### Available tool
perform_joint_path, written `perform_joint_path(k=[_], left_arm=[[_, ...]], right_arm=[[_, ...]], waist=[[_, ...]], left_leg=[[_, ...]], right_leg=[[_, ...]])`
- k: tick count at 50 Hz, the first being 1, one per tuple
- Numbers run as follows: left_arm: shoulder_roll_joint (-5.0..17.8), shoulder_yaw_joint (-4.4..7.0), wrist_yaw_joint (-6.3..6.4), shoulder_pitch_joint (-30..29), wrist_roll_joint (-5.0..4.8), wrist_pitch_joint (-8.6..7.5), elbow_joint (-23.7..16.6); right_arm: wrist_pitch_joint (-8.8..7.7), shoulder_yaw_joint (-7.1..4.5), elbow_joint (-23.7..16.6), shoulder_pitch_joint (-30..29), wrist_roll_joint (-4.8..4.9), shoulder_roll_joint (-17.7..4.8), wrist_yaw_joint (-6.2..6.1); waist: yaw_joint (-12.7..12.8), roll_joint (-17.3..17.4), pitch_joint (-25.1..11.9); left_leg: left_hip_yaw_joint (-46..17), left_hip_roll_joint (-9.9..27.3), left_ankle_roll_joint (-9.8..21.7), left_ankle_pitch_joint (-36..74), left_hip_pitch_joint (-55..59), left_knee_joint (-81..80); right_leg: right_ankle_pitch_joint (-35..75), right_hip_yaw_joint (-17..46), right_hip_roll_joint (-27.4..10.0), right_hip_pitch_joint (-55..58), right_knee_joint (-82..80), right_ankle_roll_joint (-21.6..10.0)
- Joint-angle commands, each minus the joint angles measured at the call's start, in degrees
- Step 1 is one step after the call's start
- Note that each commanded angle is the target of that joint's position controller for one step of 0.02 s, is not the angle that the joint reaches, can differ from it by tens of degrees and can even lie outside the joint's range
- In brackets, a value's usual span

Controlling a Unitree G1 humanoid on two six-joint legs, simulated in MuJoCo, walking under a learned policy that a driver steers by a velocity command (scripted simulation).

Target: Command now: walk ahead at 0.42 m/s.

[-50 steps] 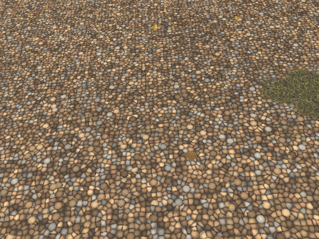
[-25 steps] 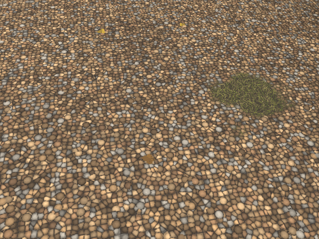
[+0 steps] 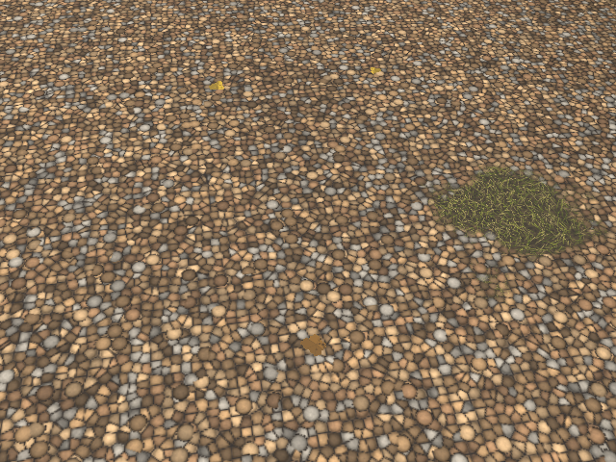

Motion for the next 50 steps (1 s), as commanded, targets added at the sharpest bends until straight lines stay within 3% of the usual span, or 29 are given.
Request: perform_joint_path(k=[1,3,6,10,14,17,19,20,21,22,23,24,25,27,29,32,37,41,44,46,47,48,49,50], left_arm=[[4.22,0.59,-1.34,-5.71,0.12,-1.77,-5.59],[3.42,0.31,-1.86,-5.69,1.01,-1.34,-4.92],[2.78,0.06,-2.24,-10.27,0.93,-0.72,-6.6],[1.06,-0.9,-2.48,-20.25,0.72,-0.56,-10.43],[0.89,-1.42,-2.4,-25.78,0.13,-0.6,-12.93],[2.2,-0.87,-1.68,-23.73,0.13,-0.93,-13.02],[4.18,0.28,-0.71,-12.84,0.2,-1.52,-9.75],[5.82,1.16,-0.08,-3.39,0.79,-2.06,-6.79],[10.8,2.48,0.65,6.31,2.19,-2.33,-5.3],[13.85,3.14,0.38,5.75,2.2,-1.96,-5.37],[10.16,2.68,0.0,0.09,-0.02,-1.59,-6.15],[6.48,1.62,-0.08,-5.85,-0.42,-1.91,-7.22],[3.87,0.95,-0.25,-8.01,-0.1,-2.55,-7.09],[1.51,0.17,0.25,-7.83,-0.19,-3.49,-5.76],[1.73,0.14,0.33,-5.13,-0.41,-4.67,-4.49],[2.85,0.37,0.54,-2.53,-0.45,-5.28,-3.6],[2.34,-0.15,1.02,0.92,-0.51,-5.14,-2.5],[3.3,-0.19,1.97,5.39,-0.41,-4.52,-0.9],[4.94,0.11,2.72,5.25,-0.1,-3.64,-0.65],[6.73,0.69,3.04,3.73,0.26,-2.72,-1.21],[7.47,0.95,2.84,3.22,0.32,-2.21,-1.8],[7.76,1.11,2.41,1.59,0.04,-2.04,-2.99],[2.13,0.08,1.45,2.91,-0.79,-2.39,-6.28],[4.45,0.74,0.76,-0.96,-0.89,-3.08,-9.68]], right_arm=[[-0.66,-1.14,-0.76,4.5,0.29,-6.18,-0.03],[-1.68,-0.44,0.29,5.41,0.27,-4.68,-0.29],[-2.42,-0.13,3.19,10.6,0.77,-4.45,-0.39],[-2.37,0.44,5.2,13.43,0.79,-3.62,-0.54],[-2.58,0.48,6.78,15.07,0.67,-4.37,-0.86],[-2.41,0.4,7.54,13.92,0.54,-5.08,-1.24],[-1.93,0.13,7.87,12.89,0.21,-6.14,-1.39],[-1.67,0.25,7.8,12.67,0.38,-5.95,-1.33],[-1.63,0.99,6.07,13.82,0.6,-3.25,-1.18],[-1.43,1.79,6.03,21.04,2.47,2.54,-0.68],[-1.08,0.23,6.07,15.16,1.23,-4.01,-1.19],[-1.43,-0.05,4.68,10.72,1.34,-4.13,-0.86],[-1.51,0.15,4.69,9.38,1.38,-2.8,-0.7],[0.0,0.21,5.56,10.72,-0.08,-1.07,0.03],[1.24,0.13,5.22,9.9,-0.25,0.13,0.7],[2.14,-0.02,2.91,3.5,-0.17,0.16,1.34],[1.68,0.73,-1.01,-7.01,0.19,1.24,2.04],[1.54,1.47,-4.03,-13.95,-0.14,1.69,2.35],[1.58,0.96,-4.32,-12.23,-0.39,0.35,2.19],[1.61,-0.01,-2.56,-5.26,-0.52,-1.46,1.79],[1.29,-0.91,-0.85,0.65,-0.68,-3.06,1.55],[0.93,-2.32,1.53,9.15,-1.34,-5.85,0.93],[1.18,-4.17,1.29,10.88,-1.61,-12.08,0.03],[1.83,-4.57,0.44,9.98,-0.02,-14.15,0.31]], waist=[[-1.46,5.01,5.91],[-0.87,5.65,4.0],[-1.31,5.67,3.74],[-2.9,5.59,5.59],[-3.67,6.13,6.18],[-1.65,5.86,4.76],[2.97,6.24,-1.63],[6.79,5.16,-6.54],[8.95,-1.34,-14.12],[4.13,-13.15,-19.58],[3.74,-2.52,-12.66],[1.76,-1.07,-4.98],[0.33,0.55,-1.69],[-2.23,-1.05,0.1],[-2.89,-0.94,0.61],[-2.52,-0.86,2.85],[-0.65,-0.94,4.6],[1.5,-1.24,5.19],[-0.4,-3.04,2.98],[-3.89,-4.63,-1.21],[-6.27,-4.38,-4.65],[-10.77,-1.24,-8.7],[-8.45,10.13,-13.36],[-7.54,10.2,-16.44]], left_leg=[[-27.92,18.02,7.37,-19.19,10.96,-23.31],[-19.64,14.4,6.23,-4.02,11.25,-23.32],[-14.11,13.54,7.09,10.86,13.88,-22.89],[-9.07,11.92,7.21,20.33,12.72,-22.81],[-7.17,12.78,6.54,26.64,12.75,-22.62],[-6.09,14.32,5.47,40.69,17.19,-17.51],[-4.42,13.32,3.88,54.77,18.66,-3.43],[-2.85,11.31,2.91,49.59,13.09,8.65],[-0.54,7.95,2.14,27.68,1.65,26.97],[-2.07,-2.91,0.35,-16.4,-17.7,45.92],[-8.02,0.9,1.68,-11.46,-21.93,48.25],[-7.81,3.4,1.99,-5.1,-21.61,45.43],[-7.49,5.32,1.96,-2.04,-19.22,42.58],[-7.38,6.95,1.05,-0.51,-14.31,38.87],[-6.81,7.08,0.45,0.47,-14.59,37.7],[-5.76,8.1,-0.44,6.2,-21.63,34.58],[-1.54,6.91,-1.27,15.72,-24.16,19.75],[3.53,5.09,0.42,15.6,-23.1,9.74],[6.16,1.35,3.52,8.54,-18.19,7.06],[7.08,-2.21,6.47,2.19,-10.44,6.33],[6.15,-3.62,8.12,0.69,-3.27,3.72],[0.93,-1.41,10.75,0.89,9.44,-1.52],[-23.65,15.1,17.23,-1.7,25.87,-2.9],[-47.68,22.0,22.89,1.07,31.31,-11.6]], right_leg=[[6.19,0.28,-4.61,-25.51,11.77,-1.88],[11.08,-1.69,-5.41,-23.19,10.33,-0.3],[14.47,-4.04,-5.64,-26.76,7.85,1.62],[19.94,-6.73,-4.72,-27.22,-3.36,3.29],[23.71,-8.54,-2.86,-20.73,-13.63,1.77],[20.58,-8.88,-1.0,-15.6,-16.86,-1.07],[16.65,-9.91,2.5,-3.32,-19.42,-3.38],[17.49,-8.51,1.31,9.29,-22.01,-4.93],[8.6,7.21,-12.84,23.1,-22.75,-7.7],[3.37,36.04,-26.51,33.73,-31.4,-15.29],[-1.39,33.52,-23.05,26.4,-34.55,-12.73],[1.6,23.23,-21.09,17.07,-36.31,-10.72],[8.75,16.77,-18.69,10.81,-38.35,-9.04],[15.84,7.44,-15.13,4.01,-40.38,-5.99],[20.48,3.21,-14.59,2.94,-41.72,-5.57],[23.82,-2.7,-13.74,4.44,-43.46,-4.67],[34.54,-10.88,-11.42,7.55,-42.5,-2.49],[43.43,-14.14,-13.26,14.74,-40.1,-2.09],[63.36,-16.66,-14.76,20.22,-32.41,-1.5],[74.33,-17.7,-15.57,21.34,-20.43,-1.8],[71.08,-17.58,-15.76,19.16,-10.57,-1.95],[58.62,-18.23,-14.51,10.29,4.47,-0.63],[15.65,-18.16,-6.8,-11.72,25.29,2.13],[-6.07,-6.06,2.22,-25.9,36.46,3.17]])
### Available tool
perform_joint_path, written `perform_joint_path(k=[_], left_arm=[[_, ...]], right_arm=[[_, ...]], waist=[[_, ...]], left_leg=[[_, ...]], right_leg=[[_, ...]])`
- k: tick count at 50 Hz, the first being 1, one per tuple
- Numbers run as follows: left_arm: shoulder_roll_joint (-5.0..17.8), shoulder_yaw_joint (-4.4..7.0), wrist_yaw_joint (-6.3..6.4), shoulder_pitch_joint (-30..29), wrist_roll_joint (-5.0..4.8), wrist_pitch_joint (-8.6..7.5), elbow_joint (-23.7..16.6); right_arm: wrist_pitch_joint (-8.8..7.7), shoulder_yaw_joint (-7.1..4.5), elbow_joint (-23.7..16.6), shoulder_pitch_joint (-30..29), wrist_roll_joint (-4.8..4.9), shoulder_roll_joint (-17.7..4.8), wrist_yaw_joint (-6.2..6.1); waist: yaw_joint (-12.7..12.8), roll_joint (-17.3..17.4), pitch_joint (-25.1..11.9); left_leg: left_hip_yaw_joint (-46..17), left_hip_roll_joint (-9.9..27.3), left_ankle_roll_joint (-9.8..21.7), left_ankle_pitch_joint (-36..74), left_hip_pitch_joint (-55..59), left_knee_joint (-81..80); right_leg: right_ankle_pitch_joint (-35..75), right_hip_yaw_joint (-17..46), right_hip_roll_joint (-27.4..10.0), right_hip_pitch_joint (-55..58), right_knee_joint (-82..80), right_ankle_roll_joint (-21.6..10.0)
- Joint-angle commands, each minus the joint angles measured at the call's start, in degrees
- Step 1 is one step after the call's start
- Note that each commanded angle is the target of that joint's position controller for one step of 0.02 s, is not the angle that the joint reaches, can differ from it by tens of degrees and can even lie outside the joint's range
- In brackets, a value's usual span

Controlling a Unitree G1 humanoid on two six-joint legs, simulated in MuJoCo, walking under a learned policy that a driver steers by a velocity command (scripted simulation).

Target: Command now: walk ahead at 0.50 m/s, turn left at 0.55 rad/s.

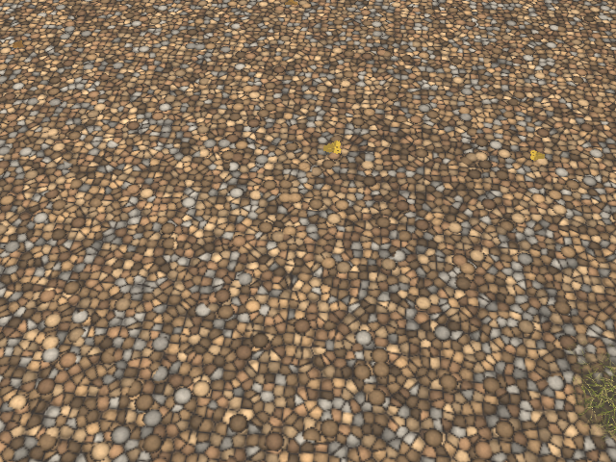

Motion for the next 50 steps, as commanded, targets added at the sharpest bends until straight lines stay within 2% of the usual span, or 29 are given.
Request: perform_joint_path(k=[1,2,3,4,5,7,9,12,16,19,21,22,23,24,25,26,27,28,29,30,32,35,38,41,45,47,48,49,50], left_arm=[[8.21,1.68,-1.25,-8.12,-0.21,-2.28,-10.5],[7.95,1.43,-1.33,-8.24,-0.59,-2.98,-10.71],[7.68,1.55,-1.16,-7.31,-0.24,-2.82,-9.88],[7.44,1.5,-1.15,-6.41,0.92,-1.78,-9.92],[6.81,1.4,-1.4,-5.31,1.65,-0.56,-9.8],[6.07,1.29,-1.86,-6.39,1.92,1.05,-10.87],[6.0,1.16,-2.11,-10.6,1.81,1.65,-12.79],[6.38,0.99,-2.32,-17.39,1.52,1.8,-15.28],[5.76,0.17,-2.92,-24.09,1.14,1.27,-17.54],[6.08,-0.2,-3.18,-28.0,0.72,0.59,-19.29],[7.3,0.09,-3.07,-25.85,0.6,0.14,-19.35],[8.24,0.49,-2.78,-21.91,0.55,-0.08,-18.27],[9.55,1.13,-2.25,-16.08,0.38,-0.35,-16.44],[10.49,1.73,-1.58,-7.0,0.29,-0.77,-13.54],[13.31,2.56,-0.72,2.06,1.34,-1.15,-11.73],[20.0,4.42,-0.81,6.18,2.32,-0.89,-10.93],[15.71,3.69,-1.79,1.91,0.15,0.01,-10.52],[12.13,2.88,-2.16,-4.74,-0.72,0.21,-11.74],[9.09,2.15,-2.5,-7.55,-0.51,0.04,-12.1],[8.18,1.78,-2.43,-7.61,-0.32,-0.23,-11.52],[7.72,1.5,-2.19,-6.01,-0.64,-0.82,-9.63],[10.07,2.34,-1.95,-3.02,-1.04,-1.23,-8.43],[10.5,2.7,-1.78,-0.19,-1.16,-0.77,-7.92],[11.0,3.16,-1.77,2.78,-1.07,-0.52,-7.64],[11.63,3.57,-1.42,4.98,-0.36,-0.06,-7.94],[12.51,3.97,-1.04,3.14,-0.07,0.12,-8.97],[13.08,4.21,-0.95,1.71,-0.03,0.15,-9.58],[13.34,4.3,-1.08,0.32,-0.26,0.01,-10.1],[11.59,3.88,-1.52,0.19,-0.82,-0.47,-10.71]], right_arm=[[1.03,-4.63,2.56,17.67,1.6,-15.19,-1.33],[0.81,-3.93,2.45,14.98,1.88,-12.04,-1.6],[0.44,-3.35,2.05,12.26,1.74,-9.79,-1.81],[-0.04,-2.83,1.85,10.79,2.19,-8.37,-2.14],[-0.64,-2.52,1.64,10.49,2.36,-7.89,-2.2],[-1.69,-2.72,2.07,12.57,2.63,-9.22,-2.05],[-1.85,-3.03,2.18,15.0,2.48,-10.53,-2.0],[-1.64,-2.79,2.57,19.02,2.32,-10.0,-1.94],[-1.78,-2.15,3.7,23.48,2.01,-8.99,-2.32],[-1.89,-1.84,4.3,25.18,1.41,-9.41,-2.84],[-2.11,-1.92,4.23,23.59,1.13,-10.55,-3.23],[-2.31,-1.98,3.99,22.01,1.1,-11.24,-3.35],[-2.46,-2.1,4.02,21.18,0.89,-11.95,-3.29],[-2.51,-2.17,4.01,19.95,0.77,-12.42,-2.99],[-2.77,-1.56,2.91,20.39,0.94,-10.42,-2.72],[-2.77,-0.72,2.44,28.43,3.15,-5.16,-2.16],[-2.88,-1.07,2.97,26.95,1.04,-8.71,-2.18],[-2.83,-1.18,1.79,21.59,0.34,-9.02,-1.98],[-3.1,-0.83,0.63,17.12,0.04,-8.61,-1.67],[-2.92,-0.69,-0.19,15.39,-0.13,-7.76,-1.37],[-1.8,-0.13,-0.7,16.09,-0.76,-6.28,-0.88],[-0.97,0.43,-2.26,13.05,-0.68,-5.59,-0.68],[-0.76,0.96,-5.59,4.09,-0.38,-5.34,-0.68],[-0.9,1.5,-7.72,-2.04,0.15,-4.86,-0.55],[-1.55,1.71,-10.13,-6.92,0.86,-5.44,-0.78],[-2.1,1.37,-10.19,-4.73,1.0,-6.64,-1.02],[-2.45,1.03,-9.44,-1.59,1.05,-7.44,-1.26],[-3.0,0.51,-7.8,4.02,0.92,-8.44,-1.75],[-3.86,-0.5,-6.5,10.75,0.01,-11.51,-2.58]], waist=[[-6.92,2.72,-11.2],[-4.8,-0.19,-5.83],[-2.01,-2.94,-2.88],[-0.18,-2.58,-2.41],[0.75,-1.37,-3.4],[1.09,-0.26,-3.95],[-0.08,1.09,-3.21],[-2.78,2.89,-2.04],[-5.83,3.98,-1.69],[-7.0,4.33,-0.67],[-4.83,4.75,-0.47],[-2.69,5.11,-1.56],[-0.22,5.22,-4.29],[4.22,3.51,-8.8],[7.36,0.03,-15.02],[4.25,-14.42,-22.23],[2.55,-9.46,-19.07],[0.3,-4.8,-8.92],[0.16,-0.57,-5.08],[-0.8,-1.06,-3.02],[-2.7,-3.63,-3.41],[-2.64,-3.66,-3.44],[-0.49,-3.51,-1.0],[1.92,-3.78,-1.51],[3.51,-4.24,-2.46],[1.71,-4.82,-3.17],[0.13,-5.01,-3.97],[-2.75,-3.48,-6.11],[-5.58,0.96,-10.88]], left_leg=[[-42.21,22.79,14.58,-1.91,37.92,-19.66],[-35.72,20.98,11.97,3.02,30.06,-20.9],[-30.49,17.64,9.06,9.13,24.1,-21.63],[-26.46,14.75,7.62,14.39,20.1,-22.04],[-23.92,13.12,7.03,17.51,18.24,-22.23],[-21.7,11.11,6.76,22.94,16.67,-22.22],[-21.25,9.85,5.67,22.7,16.19,-22.89],[-21.44,9.3,3.54,22.76,19.33,-23.36],[-20.82,9.76,1.66,26.21,25.56,-22.64],[-21.52,11.74,1.73,28.9,29.48,-21.85],[-21.54,13.36,0.68,33.88,30.36,-20.11],[-20.75,13.36,-0.35,40.8,29.86,-17.32],[-20.03,12.76,-1.1,48.15,29.84,-11.41],[-17.24,10.55,-1.99,48.97,28.57,-1.25],[-15.27,8.03,-2.69,34.69,19.93,13.25],[-10.32,-3.11,-6.02,-2.67,0.98,36.14],[-13.81,-2.26,-5.05,-17.55,-6.76,40.6],[-13.09,1.99,-5.13,-12.18,-9.86,40.38],[-12.28,4.27,-5.43,-8.53,-9.45,37.06],[-11.76,5.87,-5.88,-7.39,-8.43,33.9],[-10.78,7.14,-7.7,-6.56,-4.5,29.22],[-8.83,7.77,-10.25,-5.32,-5.65,23.47],[-7.77,8.37,-12.35,0.89,-8.7,13.67],[-7.6,7.34,-13.05,6.63,-8.09,5.77],[-8.02,5.39,-12.7,6.29,-5.93,-0.12],[-8.91,4.59,-11.65,3.07,-0.34,-3.89],[-8.84,3.81,-10.96,1.2,4.73,-6.01],[-8.44,3.0,-9.89,1.27,12.92,-9.9],[-13.51,8.51,-7.71,-1.09,23.72,-12.35]], right_leg=[[2.51,15.3,1.35,-40.72,32.41,-0.3],[7.39,14.74,-0.77,-38.95,27.03,-0.26],[9.03,14.65,-2.42,-35.49,21.89,0.14],[9.44,14.71,-3.21,-31.93,18.68,1.19],[9.74,14.69,-3.57,-29.27,16.54,2.1],[10.75,13.43,-3.39,-28.99,13.23,3.66],[14.79,12.5,-3.33,-31.3,8.81,4.63],[21.25,11.95,-2.93,-35.27,0.7,4.78],[27.24,11.09,-1.35,-35.85,-9.32,3.18],[27.3,10.2,0.38,-34.39,-15.39,1.15],[24.35,10.65,1.48,-29.45,-19.02,-0.99],[21.89,10.43,2.94,-23.83,-20.46,-2.14],[19.21,9.97,4.89,-16.97,-21.19,-3.23],[20.68,9.19,5.59,-7.21,-24.77,-4.67],[16.0,18.19,-2.97,6.19,-24.78,-7.25],[12.46,47.51,-18.47,21.14,-28.6,-16.84],[9.07,57.95,-18.12,17.84,-35.74,-17.19],[5.99,48.7,-16.08,8.95,-36.15,-16.26],[10.97,42.01,-13.2,2.59,-37.29,-15.06],[16.98,37.31,-10.37,-1.2,-38.11,-13.79],[25.59,31.93,-6.86,-5.34,-39.3,-12.6],[28.83,29.05,-5.31,-7.29,-40.83,-13.86],[26.27,28.58,-3.97,-7.99,-42.56,-13.23],[27.8,28.67,-3.12,-5.7,-40.97,-11.72],[34.3,30.95,-3.99,-1.8,-36.01,-10.78],[35.48,32.97,-4.58,-2.2,-32.97,-9.27],[35.91,33.86,-4.43,-3.43,-30.69,-8.43],[37.29,33.19,-2.42,-5.4,-25.11,-7.22],[33.48,30.1,1.53,-9.59,-13.93,-5.67]])
Over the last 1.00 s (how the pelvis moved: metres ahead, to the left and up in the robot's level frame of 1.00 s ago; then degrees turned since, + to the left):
0.54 0.02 -0.02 16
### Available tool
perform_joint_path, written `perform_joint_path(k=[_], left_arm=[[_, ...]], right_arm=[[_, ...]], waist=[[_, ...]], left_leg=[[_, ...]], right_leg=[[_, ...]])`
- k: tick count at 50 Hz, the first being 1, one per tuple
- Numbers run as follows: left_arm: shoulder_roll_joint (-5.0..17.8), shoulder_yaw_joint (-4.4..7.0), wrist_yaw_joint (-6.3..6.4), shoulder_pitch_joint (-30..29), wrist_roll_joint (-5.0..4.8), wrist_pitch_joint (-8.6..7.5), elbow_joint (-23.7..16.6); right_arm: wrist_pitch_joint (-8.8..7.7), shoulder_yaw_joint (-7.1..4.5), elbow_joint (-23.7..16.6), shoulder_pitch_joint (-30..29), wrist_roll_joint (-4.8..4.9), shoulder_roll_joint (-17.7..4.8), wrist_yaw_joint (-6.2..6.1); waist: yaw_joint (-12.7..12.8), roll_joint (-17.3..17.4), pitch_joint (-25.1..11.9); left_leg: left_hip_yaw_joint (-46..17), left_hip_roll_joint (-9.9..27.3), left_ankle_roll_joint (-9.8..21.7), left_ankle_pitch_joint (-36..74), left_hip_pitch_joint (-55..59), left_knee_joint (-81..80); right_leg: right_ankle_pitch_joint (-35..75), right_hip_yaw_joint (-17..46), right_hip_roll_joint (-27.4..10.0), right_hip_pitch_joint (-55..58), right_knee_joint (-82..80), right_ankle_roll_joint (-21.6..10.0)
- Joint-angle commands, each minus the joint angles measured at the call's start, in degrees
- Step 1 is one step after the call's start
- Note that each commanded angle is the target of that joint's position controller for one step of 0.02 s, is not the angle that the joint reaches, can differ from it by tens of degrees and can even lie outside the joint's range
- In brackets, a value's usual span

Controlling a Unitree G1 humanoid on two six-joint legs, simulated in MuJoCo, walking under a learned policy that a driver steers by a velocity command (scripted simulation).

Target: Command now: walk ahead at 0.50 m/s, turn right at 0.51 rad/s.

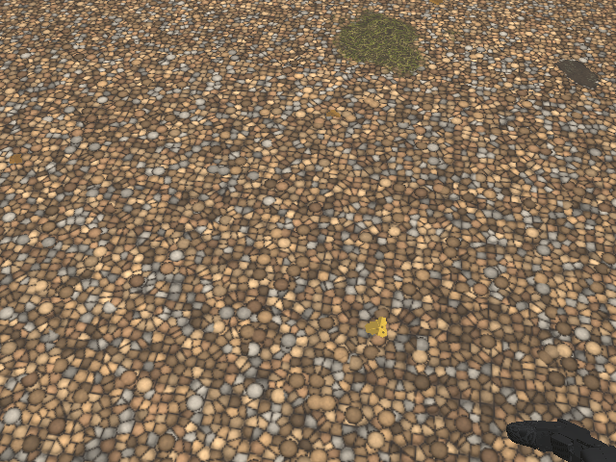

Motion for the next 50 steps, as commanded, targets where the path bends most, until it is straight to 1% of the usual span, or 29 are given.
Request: perform_joint_path(k=[1,2,3,4,5,6,7,10,15,18,21,22,24,25,26,27,28,29,30,31,32,33,34,37,40,45,46,48,50], left_arm=[[3.62,0.68,-0.18,-3.07,-1.92,-1.48,-6.92],[3.78,0.59,-0.06,1.33,-1.64,-0.97,-8.26],[6.92,1.07,0.27,0.16,0.03,0.19,-6.13],[6.59,1.08,-0.46,-3.42,0.54,0.41,-6.15],[5.35,0.94,-1.01,-5.02,0.63,0.65,-6.54],[5.22,1.03,-1.51,-5.94,1.3,1.25,-6.85],[4.92,0.94,-1.99,-6.01,1.59,1.9,-6.87],[4.31,0.72,-2.84,-9.69,1.43,2.8,-8.93],[3.29,-0.16,-3.85,-18.83,1.33,2.93,-12.45],[2.23,-1.1,-4.58,-24.79,1.33,2.61,-14.6],[2.4,-1.45,-4.78,-28.53,1.66,2.48,-16.37],[2.52,-1.45,-4.57,-28.73,1.86,2.42,-16.63],[3.22,-1.09,-3.75,-25.65,2.24,2.17,-15.85],[4.12,-0.57,-3.28,-20.47,2.43,1.75,-14.27],[4.87,0.07,-2.59,-11.09,3.02,1.0,-10.88],[9.2,1.32,-1.56,-1.94,3.88,0.59,-8.83],[15.16,2.34,-0.87,-2.2,2.86,0.67,-9.16],[13.95,2.53,-0.13,-1.64,0.94,1.11,-9.48],[11.42,1.67,0.3,-5.8,0.92,0.76,-8.35],[7.96,0.66,0.16,-8.26,0.95,0.2,-7.73],[5.86,-0.02,0.11,-10.57,0.79,-0.41,-7.53],[4.2,-0.57,0.14,-12.18,0.5,-0.88,-7.37],[3.46,-0.83,0.08,-11.78,0.5,-1.54,-7.01],[4.81,-0.39,0.14,-9.72,0.24,-2.87,-5.21],[4.29,-0.51,0.33,-7.45,0.34,-3.14,-3.81],[4.45,-0.77,1.04,-4.63,0.19,-3.17,-1.7],[4.46,-0.85,1.33,-4.0,0.17,-2.99,-1.1],[5.19,-0.86,1.91,-2.84,0.14,-2.48,-0.09],[7.06,-0.45,2.68,-3.82,0.16,-1.98,0.07]], right_arm=[[-1.56,-4.79,0.31,21.88,-1.98,-15.54,-2.35],[-0.33,-5.68,0.81,20.49,-1.58,-17.99,-2.21],[0.23,-4.68,0.07,17.05,-0.99,-11.99,-1.94],[0.14,-3.61,-0.55,13.93,-0.43,-7.51,-1.64],[-0.07,-3.14,-0.47,12.45,-0.48,-6.04,-1.48],[-0.46,-2.95,0.15,12.98,-0.34,-5.54,-1.6],[-0.91,-2.97,0.73,13.51,-0.09,-5.49,-1.56],[-2.14,-3.53,2.18,16.17,0.72,-6.49,-1.16],[-1.97,-3.89,4.14,19.04,0.57,-6.79,-0.99],[-1.78,-4.2,5.09,20.5,0.61,-7.78,-1.09],[-1.13,-4.5,6.73,23.6,0.56,-8.86,-1.45],[-0.75,-4.49,7.43,24.54,0.5,-9.14,-1.55],[-0.02,-4.65,8.58,25.39,0.38,-10.78,-1.76],[0.42,-4.66,9.0,25.65,0.37,-11.49,-1.8],[0.76,-4.14,9.18,25.75,0.79,-10.67,-1.77],[0.64,-3.1,7.21,25.78,1.01,-7.69,-1.5],[0.74,-1.99,4.83,30.27,2.15,-2.12,-0.35],[1.04,-3.91,4.79,22.23,1.36,-9.0,-0.89],[0.52,-3.69,3.72,18.98,2.35,-7.52,-0.69],[0.24,-3.37,4.67,19.79,2.38,-6.41,-0.52],[0.94,-3.57,6.07,21.3,1.51,-6.12,-0.38],[2.01,-3.52,7.47,24.16,0.59,-5.51,-0.12],[2.76,-3.67,8.24,24.99,0.27,-5.0,0.22],[3.62,-3.88,7.66,21.74,0.41,-3.42,1.21],[3.66,-3.96,6.07,15.65,0.39,-3.2,1.53],[3.2,-2.85,2.84,6.15,-0.02,-1.62,2.4],[3.09,-2.59,2.12,4.58,-0.19,-1.22,2.57],[2.81,-2.33,1.37,3.85,-0.49,-0.86,2.7],[2.7,-2.79,2.42,8.82,-0.86,-2.03,2.34]], waist=[[-12.83,8.24,-16.41],[-9.11,17.13,-16.84],[-7.71,7.04,-9.32],[-7.56,1.94,-3.67],[-6.67,2.51,-1.41],[-6.23,4.53,-0.37],[-5.79,5.47,-0.19],[-5.46,4.58,-0.96],[-6.69,3.72,1.41],[-8.15,3.9,2.87],[-9.26,3.55,3.86],[-9.16,3.67,3.78],[-7.32,5.05,1.38],[-4.94,5.13,-1.76],[-0.73,2.98,-6.87],[2.67,-2.86,-14.26],[-1.04,-15.16,-20.82],[2.32,-3.76,-18.29],[-0.16,-3.82,-9.45],[-2.77,-2.29,-4.58],[-4.93,-2.72,-2.23],[-6.74,-4.63,-1.58],[-7.02,-4.99,-1.52],[-7.42,-4.79,0.72],[-6.2,-4.79,3.27],[-4.19,-4.61,5.11],[-3.99,-4.1,5.99],[-3.99,-4.26,5.34],[-6.15,-6.48,1.66]], left_leg=[[-20.73,19.23,6.36,-15.7,37.86,-7.24],[-40.83,26.37,11.31,-20.01,39.42,-13.49],[-36.47,24.2,11.43,-25.65,32.66,-12.93],[-27.51,20.65,10.21,-21.29,26.01,-14.1],[-20.04,17.94,8.93,-13.12,21.98,-15.6],[-14.93,16.07,8.18,-7.03,20.03,-16.31],[-10.94,14.48,7.71,-1.76,19.08,-16.79],[-4.92,14.72,8.61,9.18,20.45,-17.58],[3.98,13.39,8.7,14.36,21.91,-18.82],[8.13,13.21,7.88,15.22,22.16,-18.79],[10.18,14.72,7.26,20.19,26.17,-16.88],[10.82,15.06,7.08,24.86,27.55,-15.16],[12.5,15.42,6.71,43.03,29.71,-7.34],[13.22,15.36,6.54,48.46,29.78,0.33],[14.59,14.11,5.68,43.93,24.39,11.3],[14.45,12.07,4.77,21.14,11.27,27.6],[11.04,1.17,2.2,-26.77,-9.63,47.67],[0.97,1.39,2.87,-21.2,-13.04,51.32],[-1.1,3.03,3.58,-15.65,-13.89,49.09],[-1.19,4.57,3.75,-12.94,-11.02,44.03],[-1.32,5.47,3.53,-11.59,-8.14,40.5],[-1.1,5.62,3.01,-10.43,-4.74,38.78],[-0.93,5.1,2.84,-9.41,-3.15,38.43],[-0.85,5.11,2.53,-3.93,-7.72,36.26],[-0.69,5.2,2.07,2.26,-13.68,31.33],[4.6,4.12,2.72,8.85,-13.23,16.54],[6.06,3.64,3.21,8.84,-12.58,13.58],[9.29,1.27,4.48,6.92,-9.3,9.37],[11.22,-2.66,6.37,2.22,-2.97,8.52]], right_leg=[[11.25,-0.92,-3.25,-21.1,29.34,-1.53],[-11.0,-5.94,0.6,-33.5,38.33,-1.23],[-6.39,-4.87,-4.88,-36.35,43.66,-1.72],[-1.23,-5.1,-6.5,-35.61,43.0,-1.38],[1.69,-5.66,-8.02,-34.05,41.28,-0.77],[2.84,-6.28,-9.03,-33.28,40.38,-0.14],[4.23,-6.86,-9.31,-32.67,40.68,0.42],[8.42,-7.39,-9.79,-35.57,40.99,1.42],[17.22,-9.59,-10.41,-39.45,31.58,2.5],[21.3,-12.85,-10.22,-35.76,21.1,1.46],[17.55,-15.66,-9.15,-33.29,14.54,-0.78],[15.07,-16.49,-8.06,-31.68,12.78,-1.77],[9.02,-18.31,-4.24,-24.87,10.38,-4.18],[7.82,-18.26,-2.16,-18.47,8.33,-5.62],[11.8,-16.88,-1.44,-4.79,3.29,-7.15],[6.48,-2.86,-13.54,11.87,2.53,-9.66],[11.42,26.32,-32.36,25.67,-2.71,-17.18],[16.95,24.14,-30.47,20.66,-5.08,-15.79],[23.56,12.8,-27.92,12.49,-5.82,-13.71],[28.11,6.08,-24.88,4.8,-7.9,-10.9],[29.17,0.98,-22.27,0.31,-9.53,-8.29],[28.65,-2.69,-20.59,-3.36,-11.46,-6.82],[29.53,-4.46,-19.93,-4.97,-12.75,-6.35],[29.49,-9.21,-19.13,-4.74,-16.04,-5.51],[29.78,-13.05,-18.53,-2.7,-17.56,-4.69],[35.99,-18.97,-18.66,1.19,-17.07,-3.71],[41.21,-20.32,-18.88,2.27,-15.68,-3.48],[54.55,-22.58,-19.07,5.0,-10.61,-2.56],[69.98,-23.74,-19.21,7.03,-1.64,-1.31]])
Over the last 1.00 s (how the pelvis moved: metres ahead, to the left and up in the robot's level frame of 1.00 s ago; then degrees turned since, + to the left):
0.56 0.04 0.02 -1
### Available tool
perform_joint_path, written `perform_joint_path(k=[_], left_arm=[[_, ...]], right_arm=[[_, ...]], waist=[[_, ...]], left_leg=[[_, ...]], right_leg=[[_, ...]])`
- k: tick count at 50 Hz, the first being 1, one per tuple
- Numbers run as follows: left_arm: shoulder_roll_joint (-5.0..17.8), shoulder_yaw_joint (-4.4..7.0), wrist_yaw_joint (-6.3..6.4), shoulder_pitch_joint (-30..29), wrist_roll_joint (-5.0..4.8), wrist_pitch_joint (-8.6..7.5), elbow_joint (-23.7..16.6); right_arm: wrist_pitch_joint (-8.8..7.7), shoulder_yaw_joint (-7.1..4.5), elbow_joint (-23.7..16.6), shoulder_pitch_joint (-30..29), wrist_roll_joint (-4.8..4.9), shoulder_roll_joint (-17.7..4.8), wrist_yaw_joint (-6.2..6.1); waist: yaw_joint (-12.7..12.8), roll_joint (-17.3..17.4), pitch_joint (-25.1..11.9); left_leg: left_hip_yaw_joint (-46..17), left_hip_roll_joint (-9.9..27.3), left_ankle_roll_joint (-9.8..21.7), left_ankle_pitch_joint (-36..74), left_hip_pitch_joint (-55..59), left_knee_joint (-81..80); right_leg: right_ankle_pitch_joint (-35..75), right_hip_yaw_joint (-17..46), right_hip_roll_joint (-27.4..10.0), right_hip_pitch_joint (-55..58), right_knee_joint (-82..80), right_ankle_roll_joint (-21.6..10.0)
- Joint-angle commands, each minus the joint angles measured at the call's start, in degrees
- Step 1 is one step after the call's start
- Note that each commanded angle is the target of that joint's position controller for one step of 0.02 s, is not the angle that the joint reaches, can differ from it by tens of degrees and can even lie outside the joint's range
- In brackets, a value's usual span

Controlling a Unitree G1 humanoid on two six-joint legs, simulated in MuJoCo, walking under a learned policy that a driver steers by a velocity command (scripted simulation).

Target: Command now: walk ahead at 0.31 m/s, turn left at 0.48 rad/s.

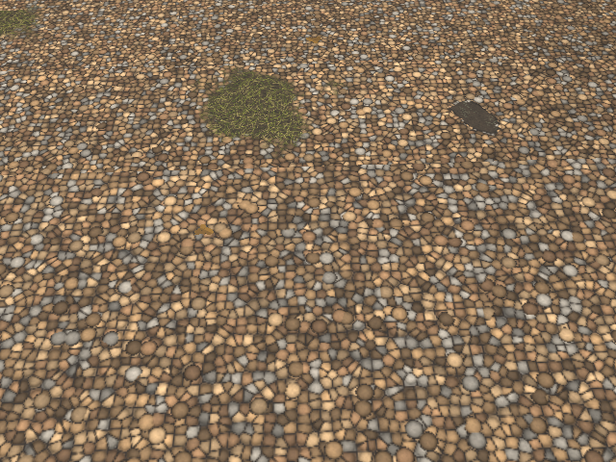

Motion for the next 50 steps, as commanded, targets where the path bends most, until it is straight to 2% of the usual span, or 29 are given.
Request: perform_joint_path(k=[1,2,3,4,5,6,7,8,9,11,13,19,23,28,31,32,33,34,35,36,37,39,42,44,46,47,48,49,50], left_arm=[[10.46,2.26,1.32,-0.61,-0.04,0.28,-2.17],[10.89,2.41,1.36,-1.71,-0.15,0.68,-2.72],[11.24,2.54,0.98,-3.59,-0.92,0.78,-3.58],[4.87,1.21,0.48,0.51,-0.33,0.58,-5.93],[5.88,1.32,0.47,3.38,-1.43,1.42,-7.48],[7.54,1.35,0.41,-0.04,-0.37,1.61,-7.47],[7.47,1.27,0.25,-3.96,-0.38,1.45,-8.61],[7.56,1.44,0.27,-5.48,0.21,1.63,-8.67],[7.57,1.54,0.17,-5.27,0.97,2.67,-9.01],[6.41,1.42,0.14,-3.22,1.34,4.93,-8.8],[5.69,1.29,0.11,-2.99,1.02,5.71,-9.19],[7.4,1.88,0.53,-11.1,0.91,7.04,-12.36],[7.17,1.7,0.79,-12.8,0.43,6.87,-12.79],[7.07,1.32,1.04,-10.96,-0.64,6.16,-12.7],[5.95,0.86,1.38,-5.59,-0.61,5.27,-11.21],[8.08,1.1,1.71,-6.13,0.34,4.66,-11.44],[11.86,1.28,1.81,-9.96,1.11,4.3,-13.36],[11.57,1.18,1.18,-10.88,0.89,4.3,-12.99],[9.32,0.58,0.72,-10.87,0.53,3.96,-12.69],[7.88,0.09,0.55,-12.27,0.13,3.7,-12.34],[7.71,-0.05,0.6,-13.14,0.23,3.71,-12.26],[8.06,-0.04,0.81,-12.09,0.09,3.7,-11.15],[8.46,0.12,0.53,-8.89,0.0,3.95,-9.03],[8.99,0.38,0.51,-8.37,0.05,4.26,-7.81],[9.3,0.65,0.5,-9.44,-0.22,4.51,-7.06],[8.64,0.51,0.33,-9.13,-0.27,4.29,-6.97],[8.46,0.69,-0.02,-8.05,-0.3,4.1,-6.9],[7.09,0.41,-0.09,-8.08,-0.66,4.23,-5.87],[7.86,0.56,0.1,-9.43,-0.44,4.5,-4.84]], right_arm=[[-1.0,-0.92,-1.8,6.54,-0.5,-3.76,-0.44],[-1.54,-1.71,-0.31,12.27,-0.81,-5.41,-0.87],[-2.35,-2.75,1.2,18.22,-1.5,-7.79,-1.63],[-2.59,-4.32,1.17,17.71,-1.01,-14.72,-2.25],[-1.95,-5.62,0.0,19.41,1.5,-18.26,-2.38],[-0.9,-5.46,-1.6,15.61,2.74,-16.04,-3.0],[-0.24,-4.4,-2.26,10.93,2.96,-12.29,-3.4],[0.19,-3.49,-2.28,8.39,2.79,-9.27,-3.6],[0.41,-3.1,-2.49,7.23,3.01,-7.95,-3.86],[0.07,-3.04,-2.51,7.0,2.15,-8.42,-3.49],[-0.26,-3.68,-2.88,6.88,1.57,-10.53,-3.15],[1.44,-4.36,-4.07,8.5,1.43,-11.64,-3.47],[1.83,-4.12,-4.13,9.54,0.88,-10.68,-3.6],[2.24,-3.61,-3.99,8.47,0.25,-10.29,-3.44],[2.7,-2.9,-3.64,6.45,1.33,-9.56,-3.93],[2.49,-2.22,-3.83,7.4,1.63,-7.49,-4.11],[2.12,-1.08,-4.26,10.82,2.18,-3.59,-4.04],[2.44,-2.24,-3.73,8.25,1.54,-7.93,-4.41],[2.7,-2.58,-3.11,8.28,1.25,-8.93,-4.38],[2.88,-2.56,-2.15,8.25,1.49,-8.28,-4.18],[3.07,-2.48,-1.39,8.52,1.59,-7.86,-4.05],[3.38,-1.96,-0.13,8.88,1.31,-6.74,-3.77],[3.5,-1.0,0.87,6.24,2.1,-5.14,-4.21],[3.49,-0.74,2.01,5.97,2.61,-5.14,-4.66],[3.04,-0.49,3.85,7.42,2.25,-5.44,-5.06],[2.62,-0.66,4.29,7.02,1.58,-7.06,-5.26],[2.27,-0.99,4.76,6.67,1.0,-9.44,-5.37],[2.19,-0.9,5.85,4.89,1.85,-8.77,-5.04],[1.9,-0.33,6.13,4.65,1.84,-6.58,-4.77]], waist=[[-4.24,-7.72,-3.23],[-6.62,-7.28,-6.77],[-10.57,-3.79,-10.14],[-5.84,8.27,-15.22],[-6.09,9.52,-26.31],[-6.44,0.4,-22.86],[-5.32,-0.74,-14.04],[-3.23,-3.4,-8.14],[-1.84,-2.9,-6.25],[-0.35,-1.75,-6.99],[0.06,-0.74,-8.61],[-3.12,3.45,-7.67],[-4.48,4.67,-6.7],[-4.2,5.57,-6.71],[-0.9,3.99,-6.01],[-1.96,-0.7,-5.51],[-5.08,-12.13,-6.71],[-3.22,-12.36,-4.57],[-3.62,-8.83,-4.11],[-4.21,-7.69,-3.2],[-4.61,-8.4,-3.26],[-4.16,-10.32,-4.12],[-1.84,-10.24,-5.87],[-1.6,-10.62,-6.24],[-2.94,-9.11,-6.24],[-2.32,-7.39,-6.82],[-0.71,-3.41,-6.62],[-0.35,1.6,-4.31],[-1.73,0.59,-2.89]], left_leg=[[3.84,-6.16,3.13,-5.17,10.43,-2.32],[2.2,-7.14,4.69,-4.08,17.19,-5.6],[-1.21,-5.25,6.97,6.66,26.68,-13.07],[-17.65,11.4,11.83,44.65,42.68,-4.24],[-38.03,21.08,23.49,56.23,53.35,-7.38],[-32.44,19.24,22.12,47.05,47.67,-11.09],[-28.3,16.44,19.77,38.09,38.77,-14.2],[-25.16,12.97,16.58,33.34,31.51,-16.83],[-22.46,10.43,14.82,31.02,26.37,-18.37],[-19.76,7.72,12.83,30.6,21.19,-19.07],[-18.92,6.17,11.89,29.27,19.98,-18.97],[-25.58,4.52,9.21,0.77,21.34,-21.55],[-27.99,5.32,9.03,-4.58,23.49,-21.54],[-29.35,5.92,8.71,5.06,22.66,-18.01],[-29.47,3.89,5.05,6.15,19.69,-14.01],[-27.33,0.93,1.82,-1.64,16.56,-10.57],[-18.63,-6.3,-1.41,-17.87,11.37,-2.88],[-13.0,-9.55,-2.35,-29.13,13.38,3.02],[-13.56,-7.89,-2.99,-28.54,15.06,7.98],[-13.54,-7.25,-3.63,-25.97,15.49,9.29],[-13.04,-7.1,-4.35,-24.04,15.89,9.58],[-11.32,-6.64,-5.69,-23.2,15.85,6.81],[-8.44,-5.44,-6.4,-22.51,18.14,-2.2],[-7.43,-5.09,-5.99,-18.77,20.67,-9.53],[-8.51,-3.3,-5.18,-6.39,27.63,-19.96],[-11.66,-0.74,-4.65,-1.98,31.79,-19.89],[-14.22,2.57,-3.73,5.06,33.85,-16.42],[-13.91,2.28,-2.35,3.51,28.89,-15.37],[-14.2,2.09,-2.27,0.45,26.83,-16.76]], right_leg=[[71.7,1.04,-15.59,-2.09,15.82,-1.83],[67.21,1.53,-15.38,-3.94,25.59,-1.78],[51.92,0.68,-12.65,-9.84,40.6,-0.16],[-6.12,1.36,-5.28,-27.01,59.0,1.9],[-16.46,11.93,1.76,-38.74,74.1,3.57],[-9.38,16.87,-2.78,-41.53,73.2,3.47],[-5.31,16.41,-4.55,-42.58,69.25,3.59],[-3.57,16.4,-5.92,-41.6,64.52,4.04],[-2.83,16.66,-6.67,-38.95,60.65,4.64],[-1.93,16.01,-6.09,-34.16,56.26,5.42],[-0.23,15.73,-5.61,-33.61,52.97,5.87],[3.01,17.52,-5.66,-38.9,44.1,6.83],[2.01,17.81,-5.12,-37.94,37.91,5.98],[-2.91,16.05,-2.37,-28.5,28.12,3.41],[6.12,15.25,-1.81,-17.12,8.16,1.39],[8.37,21.51,-7.49,-13.61,1.81,0.22],[18.1,36.17,-20.71,-10.34,-1.97,-3.85],[30.11,38.3,-24.75,-18.71,0.32,-10.54],[32.7,35.5,-22.82,-19.34,0.8,-11.96],[32.34,31.2,-19.61,-19.49,1.27,-10.54],[32.95,27.55,-16.39,-18.36,2.12,-8.47],[40.45,23.88,-13.52,-14.02,4.81,-7.06],[45.25,23.62,-13.15,-9.2,7.84,-6.96],[45.13,24.6,-13.02,-8.05,8.94,-6.51],[39.19,24.73,-12.1,-11.12,9.33,-4.04],[32.68,25.19,-11.47,-14.38,8.63,-2.32],[25.65,23.61,-9.31,-17.24,8.21,-1.25],[19.11,21.05,-6.77,-16.16,5.53,-0.74],[16.77,20.65,-6.39,-14.99,6.08,-0.31]])
Over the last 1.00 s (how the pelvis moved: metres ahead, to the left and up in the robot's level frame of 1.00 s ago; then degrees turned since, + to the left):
0.49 -0.11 0.00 -8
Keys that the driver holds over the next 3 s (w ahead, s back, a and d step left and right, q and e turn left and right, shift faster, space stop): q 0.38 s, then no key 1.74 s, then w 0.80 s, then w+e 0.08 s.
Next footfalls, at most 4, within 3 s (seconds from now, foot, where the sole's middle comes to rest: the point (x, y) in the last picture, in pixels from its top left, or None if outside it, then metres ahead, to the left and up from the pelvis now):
0.06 left None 0.20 0.07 -0.77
0.64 right None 0.22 -0.11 -0.77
0.94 left None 0.11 0.08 -0.77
2.84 left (266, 423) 0.53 0.15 -0.77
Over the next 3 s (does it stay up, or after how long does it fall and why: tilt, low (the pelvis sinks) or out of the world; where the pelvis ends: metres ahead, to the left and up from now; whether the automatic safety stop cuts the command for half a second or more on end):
stays up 0.47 0.08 0.00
